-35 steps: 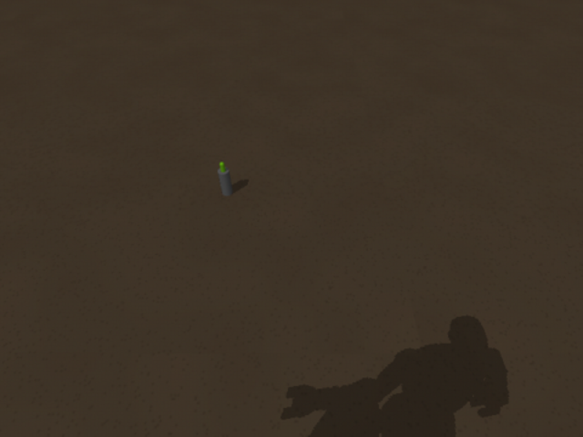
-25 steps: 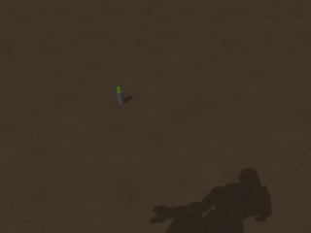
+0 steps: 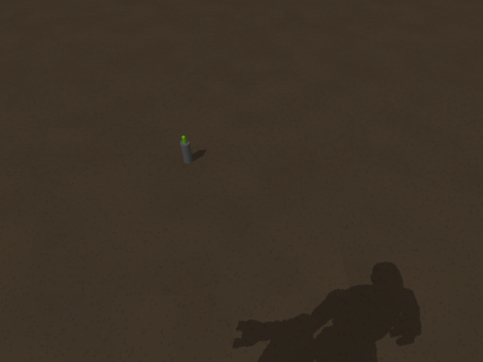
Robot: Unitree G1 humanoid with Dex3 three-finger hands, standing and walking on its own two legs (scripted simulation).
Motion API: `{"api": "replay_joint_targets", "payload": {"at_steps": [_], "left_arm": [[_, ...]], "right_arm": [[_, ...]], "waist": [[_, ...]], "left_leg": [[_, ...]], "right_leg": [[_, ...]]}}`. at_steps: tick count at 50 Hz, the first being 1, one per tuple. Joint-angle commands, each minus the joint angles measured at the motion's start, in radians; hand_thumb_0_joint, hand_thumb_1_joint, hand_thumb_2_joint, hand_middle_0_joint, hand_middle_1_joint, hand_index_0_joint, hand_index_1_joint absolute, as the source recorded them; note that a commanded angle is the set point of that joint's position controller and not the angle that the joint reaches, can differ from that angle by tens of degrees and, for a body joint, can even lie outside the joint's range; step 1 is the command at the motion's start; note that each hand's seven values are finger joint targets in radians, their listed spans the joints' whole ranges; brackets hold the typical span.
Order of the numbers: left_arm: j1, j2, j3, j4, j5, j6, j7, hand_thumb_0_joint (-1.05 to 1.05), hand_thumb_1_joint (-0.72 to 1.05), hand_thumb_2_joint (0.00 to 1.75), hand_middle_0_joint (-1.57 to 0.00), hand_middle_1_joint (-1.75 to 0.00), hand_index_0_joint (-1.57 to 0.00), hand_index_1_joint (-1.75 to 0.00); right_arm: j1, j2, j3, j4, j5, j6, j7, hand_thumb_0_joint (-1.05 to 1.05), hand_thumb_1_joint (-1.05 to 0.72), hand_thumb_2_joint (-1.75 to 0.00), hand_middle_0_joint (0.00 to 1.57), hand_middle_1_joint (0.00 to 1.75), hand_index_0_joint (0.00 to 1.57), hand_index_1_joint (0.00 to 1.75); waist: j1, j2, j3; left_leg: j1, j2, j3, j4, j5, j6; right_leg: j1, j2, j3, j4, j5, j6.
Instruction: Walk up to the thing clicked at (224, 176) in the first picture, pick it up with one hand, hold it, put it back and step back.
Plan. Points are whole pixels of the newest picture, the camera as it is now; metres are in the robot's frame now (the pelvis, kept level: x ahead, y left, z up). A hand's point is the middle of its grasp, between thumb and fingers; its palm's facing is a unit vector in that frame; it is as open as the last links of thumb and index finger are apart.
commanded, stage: stand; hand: left
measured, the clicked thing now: (185, 148) +1.31 +0.33 -0.69
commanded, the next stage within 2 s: walk up in 0.42 s
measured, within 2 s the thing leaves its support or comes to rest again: neither
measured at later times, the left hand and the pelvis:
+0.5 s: hand out of the picture +0.07 +0.26 -0.15, palm faces -0.01 -0.94 -0.33, open 7.4 cm; pelvis +0.00 +0.00 +0.00, yaw +1 degrees
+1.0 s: hand (61, 355) +0.18 +0.35 -0.16, palm faces +0.03 -0.94 -0.35, open 7.4 cm; pelvis +0.15 +0.07 -0.01, yaw +5 degrees
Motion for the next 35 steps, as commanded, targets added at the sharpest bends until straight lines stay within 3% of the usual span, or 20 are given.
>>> {"api": "replay_joint_targets", "payload": {"at_steps": [1, 13, 20, 21, 22, 24, 25, 26, 27, 28, 29, 30, 32, 33, 34, 35], "left_arm": [[-0.03, 0.211, 0.039, -0.054, -0.005, -0.019, 0.016, 0.0, 0.9, 0.9, -0.2, -0.3, -0.2, -0.3], [-0.018, 0.211, 0.04, -0.05, -0.004, -0.018, 0.015, 0.0, 0.9, 0.9, -0.2, -0.3, -0.2, -0.3], [-0.029, 0.219, 0.041, -0.057, -0.003, -0.02, 0.016, 0.0, 0.9, 0.9, -0.2, -0.3, -0.2, -0.3], [0.024, 0.318, 0.105, -0.105, 0.011, -0.038, -0.013, 0.0, 0.9, 0.9, -0.2, -0.3, -0.2, -0.3], [0.039, 0.307, 0.108, -0.103, 0.021, -0.041, -0.022, 0.0, 0.9, 0.9, -0.2, -0.3, -0.2, -0.3], [0.032, 0.283, 0.115, -0.14, 0.026, -0.044, -0.035, 0.0, 0.9, 0.9, -0.2, -0.3, -0.2, -0.3], [0.063, 0.276, 0.116, -0.145, 0.026, -0.051, -0.036, 0.0, 0.9, 0.9, -0.2, -0.3, -0.2, -0.3], [0.11, 0.289, 0.123, -0.137, 0.025, -0.059, -0.034, 0.0, 0.9, 0.9, -0.2, -0.3, -0.2, -0.3], [0.184, 0.328, 0.136, -0.122, 0.027, -0.067, -0.032, 0.0, 0.9, 0.9, -0.2, -0.3, -0.2, -0.3], [0.229, 0.381, 0.153, -0.122, 0.036, -0.072, -0.029, 0.0, 0.9, 0.9, -0.2, -0.3, -0.2, -0.3], [0.196, 0.402, 0.16, -0.159, 0.04, -0.078, -0.027, 0.0, 0.9, 0.9, -0.2, -0.3, -0.2, -0.3], [0.147, 0.39, 0.156, -0.188, 0.035, -0.082, -0.026, 0.0, 0.9, 0.9, -0.2, -0.3, -0.2, -0.3], [0.08, 0.378, 0.149, -0.214, 0.029, -0.087, -0.023, 0.0, 0.9, 0.9, -0.2, -0.3, -0.2, -0.3], [0.059, 0.368, 0.147, -0.227, 0.028, -0.087, -0.025, 0.0, 0.9, 0.9, -0.2, -0.3, -0.2, -0.3], [0.078, 0.363, 0.138, -0.227, 0.023, -0.086, -0.029, 0.0, 0.9, 0.9, -0.2, -0.3, -0.2, -0.3], [0.063, 0.362, 0.136, -0.236, 0.026, -0.084, -0.033, 0.0, 0.9, 0.9, -0.2, -0.3, -0.2, -0.3]], "right_arm": [[-0.033, -0.208, -0.038, -0.059, 0.0, -0.018, -0.016, 0.0, -0.9, -0.9, 0.2, 0.3, 0.2, 0.3], [-0.029, -0.211, -0.036, -0.059, 0.0, -0.018, -0.015, 0.0, -0.9, -0.9, 0.2, 0.3, 0.2, 0.3], [-0.027, -0.211, -0.038, -0.063, -0.003, -0.019, -0.016, 0.0, -0.9, -0.9, 0.2, 0.3, 0.2, 0.3], [0.044, -0.292, -0.103, -0.108, -0.012, -0.029, 0.014, 0.0, -0.9, -0.9, 0.2, 0.3, 0.2, 0.3], [0.044, -0.307, -0.11, -0.105, -0.022, -0.029, 0.026, 0.0, -0.9, -0.9, 0.2, 0.3, 0.2, 0.3], [-0.015, -0.282, -0.117, -0.156, -0.027, -0.029, 0.038, 0.0, -0.9, -0.9, 0.2, 0.3, 0.2, 0.3], [-0.029, -0.265, -0.118, -0.178, -0.026, -0.035, 0.043, 0.0, -0.9, -0.9, 0.2, 0.3, 0.2, 0.3], [-0.051, -0.251, -0.118, -0.198, -0.025, -0.039, 0.046, 0.0, -0.9, -0.9, 0.2, 0.3, 0.2, 0.3], [-0.08, -0.23, -0.116, -0.223, -0.022, -0.042, 0.05, 0.0, -0.9, -0.9, 0.2, 0.3, 0.2, 0.3], [-0.125, -0.215, -0.112, -0.244, -0.023, -0.042, 0.049, 0.0, -0.9, -0.9, 0.2, 0.3, 0.2, 0.3], [-0.124, -0.233, -0.11, -0.252, -0.029, -0.046, 0.046, 0.0, -0.9, -0.9, 0.2, 0.3, 0.2, 0.3], [-0.091, -0.261, -0.115, -0.248, -0.025, -0.049, 0.05, 0.0, -0.9, -0.9, 0.2, 0.3, 0.2, 0.3], [-0.037, -0.26, -0.121, -0.24, -0.018, -0.058, 0.061, 0.0, -0.9, -0.9, 0.2, 0.3, 0.2, 0.3], [-0.008, -0.257, -0.124, -0.234, -0.015, -0.062, 0.068, 0.0, -0.9, -0.9, 0.2, 0.3, 0.2, 0.3], [-0.014, -0.251, -0.128, -0.233, -0.017, -0.065, 0.074, 0.0, -0.9, -0.9, 0.2, 0.3, 0.2, 0.3], [0.007, -0.242, -0.133, -0.232, -0.016, -0.062, 0.079, 0.0, -0.9, -0.9, 0.2, 0.3, 0.2, 0.3]], "waist": [[0.002, -0.003, -0.084], [0.003, 0.004, -0.07], [0.001, -0.004, -0.082], [0.0, -0.005, -0.171], [0.013, 0.043, -0.099], [0.03, 0.043, 0.055], [0.047, 0.013, 0.061], [0.069, -0.026, 0.035], [0.1, -0.093, 0.006], [0.137, -0.185, 0.025], [0.124, -0.122, 0.057], [0.089, -0.065, 0.075], [0.049, -0.105, 0.095], [0.032, -0.127, 0.073], [0.039, -0.124, 0.053], [0.02, -0.148, 0.046]], "left_leg": [[0.019, 0.131, -0.095, -0.04, 0.195, 0.029], [0.014, 0.127, -0.097, -0.05, 0.156, 0.03], [0.013, 0.129, -0.094, -0.045, 0.186, 0.029], [-0.018, 0.092, -0.131, 0.027, -0.346, 0.108], [-0.12, 0.114, -0.182, 0.014, -0.519, 0.129], [-0.25, 0.14, -0.246, 0.02, -0.536, 0.149], [-0.263, 0.146, -0.244, 0.062, -0.452, 0.146], [-0.322, 0.109, -0.206, 0.132, -0.368, 0.122], [-0.461, 0.039, -0.105, 0.262, -0.31, 0.076], [-0.649, -0.009, -0.002, 0.465, -0.311, 0.046], [-0.685, 0.046, -0.071, 0.526, -0.312, 0.034], [-0.656, 0.084, -0.104, 0.544, -0.283, 0.034], [-0.582, 0.13, -0.101, 0.461, -0.283, 0.021], [-0.503, 0.131, -0.095, 0.398, -0.253, 0.021], [-0.412, 0.094, -0.038, 0.353, -0.207, 0.02], [-0.337, 0.081, -0.01, 0.3, -0.136, 0.026]], "right_leg": [[0.015, -0.118, 0.09, -0.046, 0.176, -0.03], [0.003, -0.118, 0.095, -0.054, 0.153, -0.027], [0.011, -0.122, 0.095, -0.05, 0.173, -0.029], [0.055, -0.068, 0.059, 0.059, -0.318, -0.064], [-0.02, -0.084, 0.085, 0.109, -0.459, -0.083], [-0.161, -0.095, 0.113, 0.146, -0.473, -0.099], [-0.144, -0.113, 0.137, 0.122, -0.418, -0.116], [-0.056, -0.143, 0.196, 0.061, -0.398, -0.133], [0.116, -0.211, 0.315, -0.064, -0.474, -0.174], [0.244, -0.363, 0.491, -0.208, -0.526, -0.245], [0.225, -0.45, 0.557, -0.23, -0.464, -0.297], [0.193, -0.44, 0.524, -0.208, -0.417, -0.303], [0.147, -0.387, 0.345, -0.161, -0.226, -0.273], [0.12, -0.346, 0.257, -0.136, -0.156, -0.242], [0.067, -0.299, 0.173, -0.119, -0.13, -0.216], [0.019, -0.268, 0.108, -0.092, -0.079, -0.19]]}}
